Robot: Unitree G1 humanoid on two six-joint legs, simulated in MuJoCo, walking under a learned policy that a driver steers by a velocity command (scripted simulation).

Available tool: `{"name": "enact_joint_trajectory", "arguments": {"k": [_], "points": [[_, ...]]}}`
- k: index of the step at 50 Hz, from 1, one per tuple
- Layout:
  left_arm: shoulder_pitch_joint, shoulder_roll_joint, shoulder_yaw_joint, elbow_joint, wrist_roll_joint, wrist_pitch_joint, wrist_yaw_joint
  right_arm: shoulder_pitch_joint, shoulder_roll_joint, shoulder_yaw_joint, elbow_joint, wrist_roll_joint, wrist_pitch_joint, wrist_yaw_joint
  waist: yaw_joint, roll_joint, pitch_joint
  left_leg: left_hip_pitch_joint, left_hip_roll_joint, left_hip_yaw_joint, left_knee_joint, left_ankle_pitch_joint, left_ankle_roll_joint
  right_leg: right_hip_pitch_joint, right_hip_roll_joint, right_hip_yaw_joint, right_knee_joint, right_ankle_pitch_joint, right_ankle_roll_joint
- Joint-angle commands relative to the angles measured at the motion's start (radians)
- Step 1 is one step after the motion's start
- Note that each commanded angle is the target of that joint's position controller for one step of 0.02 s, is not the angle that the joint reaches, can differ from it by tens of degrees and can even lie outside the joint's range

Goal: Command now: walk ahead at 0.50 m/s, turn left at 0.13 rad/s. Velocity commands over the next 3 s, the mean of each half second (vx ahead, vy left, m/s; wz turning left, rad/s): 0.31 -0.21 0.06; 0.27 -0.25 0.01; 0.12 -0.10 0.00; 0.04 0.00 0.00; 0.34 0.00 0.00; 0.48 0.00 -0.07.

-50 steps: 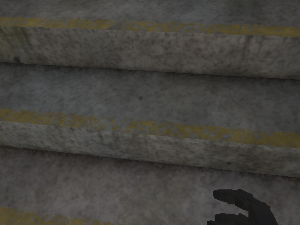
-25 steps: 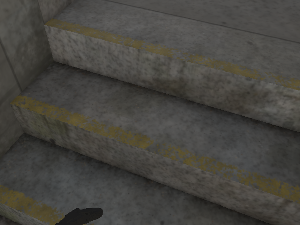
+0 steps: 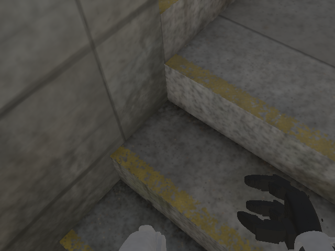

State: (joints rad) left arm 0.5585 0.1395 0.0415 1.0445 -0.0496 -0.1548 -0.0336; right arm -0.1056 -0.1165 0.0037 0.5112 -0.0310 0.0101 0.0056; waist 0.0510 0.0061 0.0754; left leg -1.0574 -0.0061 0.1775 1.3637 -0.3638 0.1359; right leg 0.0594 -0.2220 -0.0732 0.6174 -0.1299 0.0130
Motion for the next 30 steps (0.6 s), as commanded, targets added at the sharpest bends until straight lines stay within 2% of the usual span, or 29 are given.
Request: {"name": "enact_joint_trajectory", "arguments": {"k": [1,2,3,4,5,6,7,9,10,11,12,13,14,15,16,17,18,19,20,21,22,23,24,25,26,27,28,29,30], "points": [[-0.087,0.174,0.055,-0.234,0.018,-0.058,-0.040,0.400,-0.339,-0.142,0.060,-0.037,-0.016,-0.022,-0.217,0.130,-0.779,1.188,0.327,-0.999,-0.897,0.113,0.126,-0.656,0.312,0.385,1.321,0.008,-0.073],[-0.191,0.086,0.036,-0.297,0.036,-0.037,-0.018,0.333,-0.293,-0.125,0.131,-0.021,-0.035,-0.014,-0.142,0.038,-0.624,1.040,0.286,-0.906,-0.904,-0.089,0.117,-0.726,0.251,0.268,1.386,0.056,-0.079],[-0.267,0.010,0.011,-0.364,0.068,-0.030,0.003,0.292,-0.208,-0.105,0.174,-0.013,-0.061,-0.027,-0.092,0.032,-0.420,0.857,0.268,-0.823,-0.905,-0.040,0.082,-0.817,0.216,0.248,1.413,0.083,-0.096],[-0.304,-0.058,-0.025,-0.402,0.096,-0.008,0.022,0.305,-0.117,-0.075,0.247,-0.014,-0.080,-0.035,-0.037,0.025,-0.268,0.724,0.228,-0.682,-0.869,-0.003,0.069,-0.899,0.187,0.250,1.417,0.018,-0.111],[-0.272,-0.053,-0.032,-0.379,0.101,0.041,0.041,0.316,-0.030,-0.051,0.296,-0.028,-0.092,-0.045,-0.033,-0.084,-0.137,0.627,0.218,-0.634,-0.845,0.159,0.023,-0.938,0.210,0.221,1.501,0.047,-0.101],[-0.278,-0.065,-0.039,-0.396,0.095,0.068,0.049,0.399,0.001,-0.032,0.336,-0.031,-0.105,-0.060,-0.038,-0.068,-0.087,0.625,0.254,-0.615,-0.840,0.460,0.025,-1.007,0.223,0.226,1.544,0.011,-0.085],[-0.265,-0.058,-0.040,-0.402,0.081,0.092,0.059,0.450,-0.009,-0.028,0.368,-0.030,-0.122,-0.062,-0.018,-0.069,-0.080,0.655,0.264,-0.540,-0.852,0.594,0.020,-1.052,0.220,0.244,1.459,-0.025,-0.081],[-0.358,-0.058,-0.051,-0.445,0.052,0.123,0.079,0.442,-0.028,-0.011,0.401,-0.001,-0.142,-0.045,0.014,-0.062,-0.055,0.575,0.202,-0.375,-0.919,0.642,-0.024,-1.052,0.235,0.240,1.322,-0.024,-0.080],[-0.362,-0.052,-0.056,-0.464,0.050,0.126,0.082,0.491,-0.047,-0.009,0.414,0.004,-0.151,-0.044,0.004,0.002,-0.063,0.609,0.197,-0.336,-0.924,0.799,-0.018,-1.094,0.271,0.201,1.356,-0.035,-0.076],[-0.366,-0.082,-0.068,-0.448,0.050,0.128,0.092,0.543,-0.068,-0.011,0.441,0.000,-0.153,-0.038,-0.021,0.062,-0.075,0.733,0.213,-0.340,-0.903,0.882,-0.012,-1.267,0.298,0.158,1.583,-0.122,-0.082],[-0.414,-0.090,-0.078,-0.472,0.058,0.127,0.094,0.565,-0.084,-0.013,0.449,0.008,-0.153,-0.035,-0.020,0.051,-0.083,0.774,0.190,-0.290,-0.922,0.783,-0.025,-1.330,0.286,0.151,1.577,-0.132,-0.094],[-0.487,-0.118,-0.090,-0.506,0.057,0.132,0.106,0.590,-0.072,-0.006,0.465,-0.007,-0.146,-0.035,-0.011,0.082,-0.097,0.811,0.179,-0.272,-0.916,0.729,-0.047,-1.390,0.285,0.148,1.660,-0.144,-0.113],[-0.578,-0.105,-0.092,-0.540,0.071,0.145,0.113,0.612,-0.077,-0.009,0.481,-0.004,-0.148,-0.039,-0.016,0.027,-0.059,0.789,0.168,-0.247,-0.955,0.670,-0.067,-1.411,0.272,0.149,1.615,-0.117,-0.107],[-0.645,-0.102,-0.104,-0.575,0.077,0.163,0.114,0.589,-0.087,-0.007,0.476,0.001,-0.143,-0.051,-0.001,0.013,-0.050,0.748,0.159,-0.231,-1.012,0.680,-0.088,-1.336,0.226,0.126,1.425,-0.074,-0.095],[-0.703,-0.076,-0.102,-0.600,0.078,0.177,0.110,0.599,-0.089,-0.007,0.472,0.009,-0.143,-0.064,-0.025,0.001,-0.044,0.722,0.151,-0.243,-1.077,0.690,-0.067,-1.278,0.214,0.062,1.324,-0.039,-0.071],[-0.714,-0.060,-0.101,-0.602,0.070,0.202,0.112,0.632,-0.155,-0.028,0.450,0.011,-0.142,-0.077,-0.071,0.030,-0.053,0.791,0.194,-0.279,-1.176,0.912,-0.038,-1.260,0.222,-0.065,1.255,-0.087,-0.054],[-0.713,-0.056,-0.088,-0.612,0.087,0.211,0.115,0.686,-0.211,-0.052,0.458,0.005,-0.144,-0.096,-0.077,0.078,-0.091,0.997,0.247,-0.317,-1.133,1.142,-0.018,-1.311,0.169,-0.017,1.265,-0.139,-0.059],[-0.712,-0.085,-0.089,-0.615,0.092,0.220,0.107,0.738,-0.225,-0.066,0.467,0.003,-0.140,-0.111,-0.090,0.081,-0.132,1.179,0.272,-0.300,-1.111,1.212,-0.013,-1.383,0.155,-0.011,1.268,-0.184,-0.071],[-0.686,-0.075,-0.086,-0.584,0.100,0.218,0.105,0.722,-0.246,-0.078,0.436,0.001,-0.129,-0.119,-0.100,0.107,-0.177,1.286,0.258,-0.246,-1.061,1.259,-0.028,-1.392,0.151,-0.016,1.237,-0.204,-0.083],[-0.708,-0.083,-0.090,-0.564,0.086,0.216,0.094,0.712,-0.206,-0.075,0.401,0.010,-0.114,-0.124,-0.120,0.086,-0.204,1.268,0.239,-0.186,-1.068,1.403,-0.048,-1.276,0.177,-0.082,1.118,-0.241,-0.095],[-0.724,-0.097,-0.095,-0.573,0.073,0.219,0.086,0.682,-0.208,-0.078,0.370,0.007,-0.105,-0.126,-0.106,0.123,-0.191,1.179,0.244,-0.165,-1.072,1.505,-0.042,-1.118,0.191,-0.093,0.979,-0.275,-0.112],[-0.684,-0.109,-0.094,-0.559,0.058,0.231,0.084,0.628,-0.219,-0.083,0.334,0.007,-0.096,-0.130,-0.065,0.167,-0.193,1.094,0.258,-0.139,-1.066,1.616,-0.035,-0.943,0.212,-0.103,0.879,-0.328,-0.128],[-0.575,-0.115,-0.095,-0.524,0.056,0.247,0.081,0.589,-0.225,-0.084,0.311,0.013,-0.093,-0.137,-0.016,0.211,-0.212,1.018,0.290,-0.107,-1.039,1.745,-0.024,-0.754,0.250,-0.113,0.820,-0.380,-0.146],[-0.468,-0.052,-0.075,-0.483,0.058,0.254,0.076,0.544,-0.256,-0.090,0.276,0.022,-0.102,-0.137,0.006,0.256,-0.212,0.972,0.297,-0.088,-0.956,1.886,-0.020,-0.639,0.301,-0.129,0.750,-0.471,-0.162],[-0.394,0.004,-0.053,-0.464,0.074,0.247,0.072,0.523,-0.260,-0.089,0.251,0.037,-0.106,-0.128,0.020,0.270,-0.246,0.966,0.306,-0.110,-0.805,1.922,-0.002,-0.531,0.348,-0.102,0.617,-0.542,-0.189],[-0.337,0.025,-0.038,-0.440,0.084,0.231,0.067,0.470,-0.252,-0.088,0.215,0.052,-0.103,-0.117,0.051,0.223,-0.251,0.944,0.259,-0.099,-0.646,1.810,-0.009,-0.441,0.378,-0.094,0.361,-0.505,-0.202],[-0.258,0.118,-0.005,-0.409,0.079,0.227,0.071,0.428,-0.228,-0.086,0.145,0.026,-0.105,-0.096,0.086,0.070,-0.224,0.625,0.151,-0.139,-0.309,1.347,-0.045,-0.289,0.249,0.197,0.266,-0.355,-0.333],[-0.328,0.143,0.010,-0.422,0.055,0.233,0.079,0.334,-0.164,-0.082,0.079,-0.021,-0.079,-0.078,0.085,-0.283,-0.251,0.331,-0.115,-0.178,0.169,0.077,-0.081,-0.344,0.020,0.716,-0.105,-0.322,-0.474],[-0.396,0.160,0.011,-0.459,0.041,0.218,0.076,0.344,-0.019,-0.057,0.059,-0.056,-0.056,-0.078,0.046,-0.182,-0.163,0.235,-0.151,-0.442,0.500,-0.087,-0.052,-0.478,-0.010,0.781,-0.161,-0.407,-0.492]]}}
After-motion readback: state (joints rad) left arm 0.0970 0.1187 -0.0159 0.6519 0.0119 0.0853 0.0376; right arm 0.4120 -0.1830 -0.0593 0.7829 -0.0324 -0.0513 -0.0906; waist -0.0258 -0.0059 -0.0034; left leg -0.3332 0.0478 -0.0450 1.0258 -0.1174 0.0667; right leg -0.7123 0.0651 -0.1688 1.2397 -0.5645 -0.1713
